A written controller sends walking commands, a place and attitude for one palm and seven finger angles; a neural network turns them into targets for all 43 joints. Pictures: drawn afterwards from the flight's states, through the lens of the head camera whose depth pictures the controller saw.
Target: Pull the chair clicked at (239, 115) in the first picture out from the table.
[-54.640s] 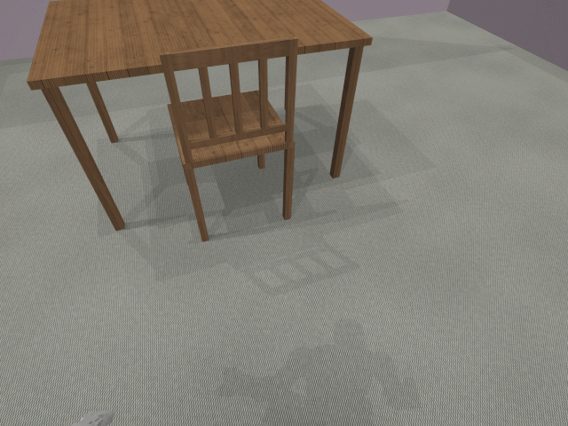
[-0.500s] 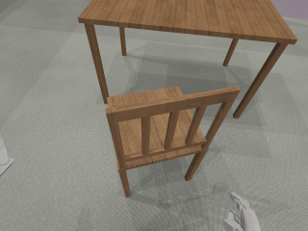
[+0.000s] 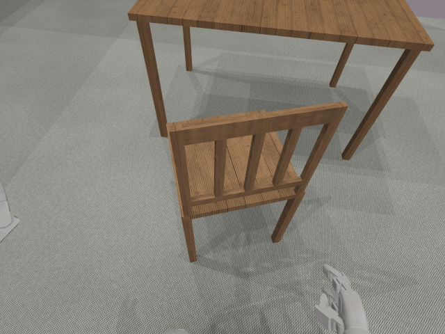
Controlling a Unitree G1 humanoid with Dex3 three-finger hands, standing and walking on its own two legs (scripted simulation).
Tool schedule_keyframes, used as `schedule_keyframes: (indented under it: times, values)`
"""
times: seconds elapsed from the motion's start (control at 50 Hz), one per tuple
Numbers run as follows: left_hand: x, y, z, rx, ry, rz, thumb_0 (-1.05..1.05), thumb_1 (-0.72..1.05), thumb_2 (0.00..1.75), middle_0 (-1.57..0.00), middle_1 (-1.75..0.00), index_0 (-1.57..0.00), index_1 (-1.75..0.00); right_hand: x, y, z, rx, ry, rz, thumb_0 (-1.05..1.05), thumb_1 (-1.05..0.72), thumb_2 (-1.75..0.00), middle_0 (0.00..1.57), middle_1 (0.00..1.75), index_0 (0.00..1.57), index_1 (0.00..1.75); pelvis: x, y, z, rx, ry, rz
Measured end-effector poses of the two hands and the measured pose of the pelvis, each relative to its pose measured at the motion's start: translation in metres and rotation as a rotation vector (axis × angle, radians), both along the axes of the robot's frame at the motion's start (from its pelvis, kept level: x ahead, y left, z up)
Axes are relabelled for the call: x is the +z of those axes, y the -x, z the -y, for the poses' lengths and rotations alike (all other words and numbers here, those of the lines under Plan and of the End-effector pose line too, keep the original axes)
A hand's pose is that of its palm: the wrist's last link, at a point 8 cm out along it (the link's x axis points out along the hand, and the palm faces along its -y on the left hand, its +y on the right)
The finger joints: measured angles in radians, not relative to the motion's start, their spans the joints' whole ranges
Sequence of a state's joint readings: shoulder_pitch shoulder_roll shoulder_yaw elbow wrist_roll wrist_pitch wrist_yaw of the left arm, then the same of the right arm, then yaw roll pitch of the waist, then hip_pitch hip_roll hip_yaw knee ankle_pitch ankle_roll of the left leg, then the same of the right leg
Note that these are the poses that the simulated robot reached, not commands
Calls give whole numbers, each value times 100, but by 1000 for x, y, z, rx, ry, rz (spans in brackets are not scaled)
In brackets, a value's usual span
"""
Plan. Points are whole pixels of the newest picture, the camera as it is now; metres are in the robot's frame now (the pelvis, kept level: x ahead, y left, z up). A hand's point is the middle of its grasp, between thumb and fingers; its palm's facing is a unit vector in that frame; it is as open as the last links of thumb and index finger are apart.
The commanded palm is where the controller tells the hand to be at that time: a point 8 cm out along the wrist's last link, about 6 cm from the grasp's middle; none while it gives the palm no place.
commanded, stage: step back with the hand held close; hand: left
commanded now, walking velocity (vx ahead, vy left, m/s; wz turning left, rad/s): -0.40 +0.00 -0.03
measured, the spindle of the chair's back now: (253, 163) +0.54 -0.03 -0.10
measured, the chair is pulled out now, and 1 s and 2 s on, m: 0.47 0.47 0.47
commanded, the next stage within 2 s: stop stepping back and stand still in 0.24 s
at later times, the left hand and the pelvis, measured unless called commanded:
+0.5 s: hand out of the picture +0.07 +0.26 +0.19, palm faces +0.43 -0.73 -0.53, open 7.4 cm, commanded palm +0.02 +0.29 +0.18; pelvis -0.13 +0.00 -0.01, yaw -1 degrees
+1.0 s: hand out of the picture +0.02 +0.30 +0.16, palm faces +0.45 -0.77 -0.45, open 7.4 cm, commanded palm -0.04 +0.32 +0.18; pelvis -0.18 +0.03 -0.01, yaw -1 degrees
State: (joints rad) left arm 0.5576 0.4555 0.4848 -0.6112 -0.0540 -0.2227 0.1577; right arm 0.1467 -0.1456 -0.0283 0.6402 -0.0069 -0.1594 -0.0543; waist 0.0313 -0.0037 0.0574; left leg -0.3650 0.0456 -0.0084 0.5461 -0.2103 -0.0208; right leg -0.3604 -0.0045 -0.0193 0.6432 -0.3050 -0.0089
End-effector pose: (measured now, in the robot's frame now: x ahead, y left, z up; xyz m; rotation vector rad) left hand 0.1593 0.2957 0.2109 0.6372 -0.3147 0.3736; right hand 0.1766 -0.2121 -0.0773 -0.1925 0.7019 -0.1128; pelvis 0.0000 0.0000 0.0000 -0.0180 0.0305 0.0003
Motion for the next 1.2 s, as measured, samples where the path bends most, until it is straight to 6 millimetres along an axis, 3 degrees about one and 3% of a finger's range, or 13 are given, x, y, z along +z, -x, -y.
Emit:
schedule_keyframes:
  times: [0.1, 0.2, 0.28, 0.4, 0.48, 0.58, 0.7, 0.76, 0.9, 1.0, 1.1, 1.14, 1.2]
  values:
    - [-9, 18, 11, -17, -8, -55, 1, 89, 89, -21, -30, -21, -30, -15, 33, 9, -22, -34, -17, 2, -90, -89, 21, 30, 21, 30, -5, 29, 5, -12, 10, 6]
    - [-33, 42, 11, -42, 66, -136, 1, 89, 89, -21, -30, -22, -30, -6, 77, 25, -91, 13, -70, 2, -90, -89, 21, 30, 21, 30, 0, 54, 4, 2, -27, -7]
    - [-42, 69, 7, -81, 76, -107, 1, 88, 89, -22, -30, -22, -30, -2, 104, 33, -98, 105, -65, 2, -90, -89, 20, 30, 21, 30, -11, 77, -2, 27, -3, -15]
    - [-16, 103, 2, -57, 57, -6, 1, 88, 89, -22, -30, -22, -30, 6, 146, 30, -91, 91, -61, 2, -90, -89, 20, 30, 20, 30, 0, 108, 1, -4, 17, 13]
    - [-2, 123, 2, -19, -2, 15, 1, 88, 89, -22, -30, -22, -30, -1, 165, 31, -103, 28, -21, 2, -90, -89, 20, 30, 21, 30, -4, 122, 3, -16, 23, 25]
    - [-26, 141, 0, 8, 38, -56, 1, 89, 89, -21, -30, -22, -30, -21, 187, 36, -121, 1, -24, 2, -90, -89, 20, 30, 21, 30, -15, 144, 2, -11, 45, 67]
    - [-57, 161, -8, -8, 172, -77, 1, 89, 89, -21, -30, -22, -30, -6, 220, 37, -132, 72, -57, 2, -90, -89, 20, 30, 21, 30, -14, 159, -6, -10, 30, 54]
    - [-53, 170, -10, -34, 156, -35, 1, 88, 89, -22, -30, -22, -30, 1, 229, 33, -129, 116, -36, 2, -90, -89, 20, 30, 21, 30, -17, 169, -12, -21, 17, 60]
    - [-10, 181, -27, -11, 50, 46, 1, 88, 89, -22, -30, -22, -30, 6, 238, 8, -109, 34, -5, 2, -90, -89, 20, 30, 20, 30, -2, 174, -19, -11, 23, 52]
    - [-33, 182, -41, 37, 99, -23, 1, 89, 89, -21, -30, -21, -30, -11, 234, -1, -77, 13, -33, 2, -90, -89, 20, 30, 21, 30, -11, 181, -25, -13, 50, 54]
    - [-64, 181, -40, 11, 244, -53, 1, 89, 89, -21, -30, -21, -30, -3, 232, -8, -74, 66, -59, 2, -90, -89, 20, 30, 21, 30, -12, 177, -34, -18, 24, 71]
    - [-62, 178, -37, -5, 256, -53, 1, 89, 89, -21, -30, -21, -30, 4, 229, -11, -80, 78, -33, 2, -90, -89, 20, 30, 21, 30, -9, 175, -38, -42, 11, 80]
    - [-38, 169, -35, -39, 203, -33, 1, 89, 89, -21, -30, -22, -30, 15, 221, -20, -82, 60, 4, 2, -90, -89, 20, 30, 21, 30, 1, 170, -42, -35, 18, 80]
